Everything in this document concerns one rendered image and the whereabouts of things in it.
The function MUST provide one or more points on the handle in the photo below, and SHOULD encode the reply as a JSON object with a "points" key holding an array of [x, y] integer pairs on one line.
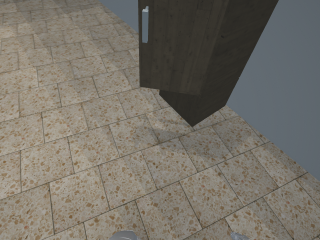
{"points": [[145, 24]]}

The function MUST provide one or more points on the left robot thigh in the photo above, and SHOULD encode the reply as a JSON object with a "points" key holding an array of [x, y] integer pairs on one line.
{"points": [[125, 235]]}

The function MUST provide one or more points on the cupboard door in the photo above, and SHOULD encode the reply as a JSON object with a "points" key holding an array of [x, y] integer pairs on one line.
{"points": [[181, 38]]}

